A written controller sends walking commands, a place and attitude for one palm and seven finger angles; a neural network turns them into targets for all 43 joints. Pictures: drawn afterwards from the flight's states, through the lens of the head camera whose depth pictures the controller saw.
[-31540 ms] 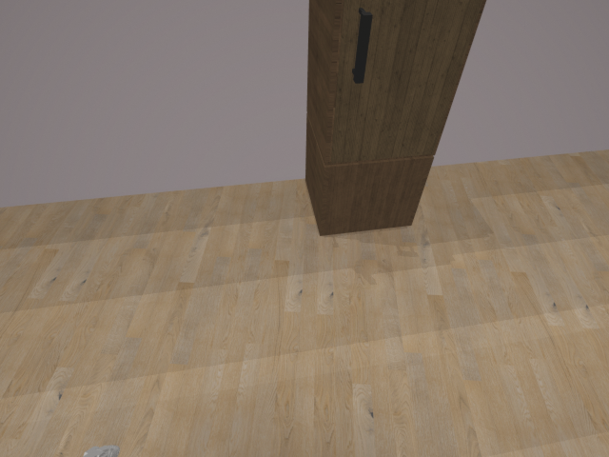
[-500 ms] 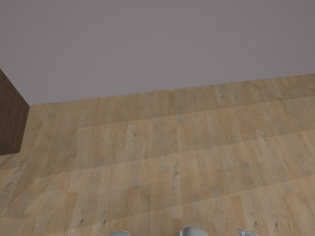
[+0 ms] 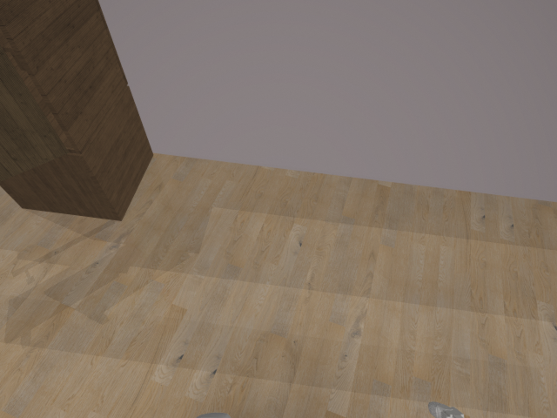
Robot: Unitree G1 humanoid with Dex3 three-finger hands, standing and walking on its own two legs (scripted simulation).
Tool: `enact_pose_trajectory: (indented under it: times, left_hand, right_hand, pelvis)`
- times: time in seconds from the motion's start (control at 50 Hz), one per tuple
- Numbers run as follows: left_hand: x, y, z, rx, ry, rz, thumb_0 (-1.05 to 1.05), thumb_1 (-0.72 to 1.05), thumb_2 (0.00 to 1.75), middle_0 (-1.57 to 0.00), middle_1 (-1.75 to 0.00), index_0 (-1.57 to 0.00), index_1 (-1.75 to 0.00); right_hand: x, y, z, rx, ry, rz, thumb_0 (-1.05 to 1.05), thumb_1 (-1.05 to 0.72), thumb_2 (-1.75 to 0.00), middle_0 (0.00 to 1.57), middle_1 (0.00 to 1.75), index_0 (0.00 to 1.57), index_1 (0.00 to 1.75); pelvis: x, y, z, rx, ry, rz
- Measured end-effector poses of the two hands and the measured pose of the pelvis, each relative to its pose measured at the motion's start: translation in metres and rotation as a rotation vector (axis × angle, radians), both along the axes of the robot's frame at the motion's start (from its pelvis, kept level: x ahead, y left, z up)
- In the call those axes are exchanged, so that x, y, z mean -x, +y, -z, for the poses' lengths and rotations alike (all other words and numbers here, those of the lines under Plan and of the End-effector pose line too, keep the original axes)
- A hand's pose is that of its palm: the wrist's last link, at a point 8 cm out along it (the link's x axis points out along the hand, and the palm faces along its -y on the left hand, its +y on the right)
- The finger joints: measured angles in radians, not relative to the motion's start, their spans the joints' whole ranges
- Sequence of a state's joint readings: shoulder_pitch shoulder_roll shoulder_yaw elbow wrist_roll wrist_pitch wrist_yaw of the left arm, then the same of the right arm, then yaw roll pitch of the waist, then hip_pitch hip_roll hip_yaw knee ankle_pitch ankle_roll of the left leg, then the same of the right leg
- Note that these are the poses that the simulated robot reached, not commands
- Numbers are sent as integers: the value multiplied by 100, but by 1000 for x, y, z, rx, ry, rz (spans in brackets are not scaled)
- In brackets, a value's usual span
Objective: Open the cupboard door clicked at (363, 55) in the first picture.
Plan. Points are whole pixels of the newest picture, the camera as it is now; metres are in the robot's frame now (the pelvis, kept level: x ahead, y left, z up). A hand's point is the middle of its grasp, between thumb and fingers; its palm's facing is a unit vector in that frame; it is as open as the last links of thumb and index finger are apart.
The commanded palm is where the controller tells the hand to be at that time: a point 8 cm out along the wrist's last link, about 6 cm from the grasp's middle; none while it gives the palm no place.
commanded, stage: turn to face it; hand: left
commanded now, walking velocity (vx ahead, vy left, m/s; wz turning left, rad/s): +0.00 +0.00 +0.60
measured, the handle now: out of the picture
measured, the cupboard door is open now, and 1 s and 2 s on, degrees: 47 47 47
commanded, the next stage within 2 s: take the last steps up to it in 1.12 s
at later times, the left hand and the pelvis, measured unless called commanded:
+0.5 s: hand out of the picture +0.03 +0.19 -0.15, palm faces +0.31 -0.92 -0.25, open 7.4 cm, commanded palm none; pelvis +0.01 -0.03 +0.01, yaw +18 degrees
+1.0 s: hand out of the picture -0.01 +0.20 -0.14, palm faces +0.56 -0.78 -0.29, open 7.4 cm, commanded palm none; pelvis +0.02 -0.04 +0.00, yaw +34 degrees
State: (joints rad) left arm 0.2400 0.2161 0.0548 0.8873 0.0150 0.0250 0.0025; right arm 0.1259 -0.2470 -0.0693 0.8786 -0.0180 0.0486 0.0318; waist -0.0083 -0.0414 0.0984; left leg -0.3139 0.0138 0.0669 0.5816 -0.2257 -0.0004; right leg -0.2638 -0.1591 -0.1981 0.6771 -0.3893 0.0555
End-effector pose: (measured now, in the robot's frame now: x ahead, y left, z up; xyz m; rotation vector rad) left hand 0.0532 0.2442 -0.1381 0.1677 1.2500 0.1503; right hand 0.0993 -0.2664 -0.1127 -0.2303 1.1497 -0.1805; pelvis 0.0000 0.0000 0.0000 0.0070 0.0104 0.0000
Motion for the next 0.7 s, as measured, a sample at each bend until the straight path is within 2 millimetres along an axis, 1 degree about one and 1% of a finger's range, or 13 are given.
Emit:
enact_pose_trajectory:
  times: [0.02, 0.06, 0.1, 0.16, 0.26, 0.32, 0.38, 0.46, 0.54, 0.58, 0.62, 0.66, 0.7]
  left_hand:
    - [5, 5, 5, -1, 13, -16, 0, 90, 90, -21, -30, -20, -30]
    - [11, 12, 7, -11, 37, -45, 0, 90, 90, -21, -30, -20, -30]
    - [12, 17, 3, -20, 38, -74, 1, 90, 90, -20, -30, -20, -30]
    - [7, 19, -8, -30, 2, -107, 1, 90, 90, -20, -30, -20, -30]
    - [-2, 13, -24, -61, -77, -144, 1, 90, 90, -20, -30, -20, -30]
    - [0, 7, -26, -97, -124, -165, 0, 90, 90, -20, -30, -20, -30]
    - [13, -2, -30, -100, -115, -201, 0, 90, 90, -20, -30, -20, -30]
    - [34, -13, -29, -71, -79, -255, 0, 90, 90, -20, -30, -20, -30]
    - [58, -17, -18, -27, -48, -315, 0, 90, 90, -20, -30, -20, -30]
    - [73, -13, -8, -5, -33, -353, 0, 90, 90, -21, -30, -20, -30]
    - [87, -7, 5, 8, -11, -394, 0, 90, 90, -21, -30, -20, -30]
    - [99, -2, 9, 5, 21, -424, 0, 90, 90, -21, -30, -20, -30]
    - [104, 3, 5, -2, 31, -453, 1, 90, 90, -20, -30, -20, -30]
  right_hand:
    - [-6, 4, 0, 8, -13, -18, 0, -91, -90, 20, 30, 19, 30]
    - [-13, 10, -2, 17, -23, -49, 0, -91, -90, 20, 30, 20, 30]
    - [-15, 14, -5, 21, -18, -72, 0, -91, -90, 20, 30, 20, 30]
    - [-15, 17, -6, 15, 9, -102, 0, -91, -90, 20, 30, 20, 30]
    - [-15, 10, 2, -12, 57, -137, 0, -91, -90, 20, 30, 20, 30]
    - [-22, -1, 14, -31, 71, -152, 0, -91, -90, 20, 30, 20, 30]
    - [-32, -6, 15, -31, 86, -180, 0, -91, -90, 20, 30, 20, 30]
    - [-50, -1, 5, -26, 84, -222, 0, -91, -90, 20, 30, 20, 30]
    - [-74, 18, -4, -12, 58, -297, 0, -91, -90, 19, 30, 19, 30]
    - [-87, 32, -5, 0, 32, -344, 0, -91, -90, 19, 30, 19, 30]
    - [-99, 44, -2, 16, -5, -389, 0, -91, -90, 20, 30, 19, 30]
    - [-103, 54, -5, 25, -19, -422, 0, -91, -90, 20, 30, 20, 30]
    - [-103, 60, -9, 32, -18, -445, 0, -91, -90, 20, 30, 20, 30]
  pelvis:
    - [1, 2, 3, -2, -1, -11]
    - [2, 2, 2, -4, -3, -28]
    - [2, 0, -2, 4, 0, -52]
    - [1, -3, -8, 16, 0, -89]
    - [-1, -17, -11, 24, 1, -153]
    - [-4, -30, -3, 0, 7, -188]
    - [-5, -33, -5, 2, -11, -238]
    - [-8, -32, -12, -13, -18, -291]
    - [-9, -25, -12, -21, -15, -343]
    - [-9, -18, -7, -13, -14, -372]
    - [-7, -11, 2, 5, -7, -399]
    - [-5, -10, 2, 5, -7, -416]
    - [-5, -9, -2, 14, -5, -438]
